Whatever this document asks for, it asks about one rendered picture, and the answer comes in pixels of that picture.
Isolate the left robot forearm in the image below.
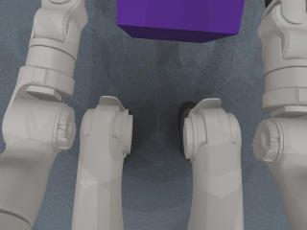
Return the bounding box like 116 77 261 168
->
2 0 88 143

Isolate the carton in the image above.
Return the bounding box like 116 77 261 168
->
116 0 246 43

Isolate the robot left upper arm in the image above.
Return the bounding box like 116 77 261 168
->
0 97 76 230

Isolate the robot right upper arm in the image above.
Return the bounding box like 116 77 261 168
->
252 117 307 230

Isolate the right robot forearm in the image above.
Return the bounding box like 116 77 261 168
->
257 0 307 120

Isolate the robot right foot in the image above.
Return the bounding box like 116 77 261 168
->
177 102 196 161

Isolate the left robot thigh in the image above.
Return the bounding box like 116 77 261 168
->
71 104 133 230

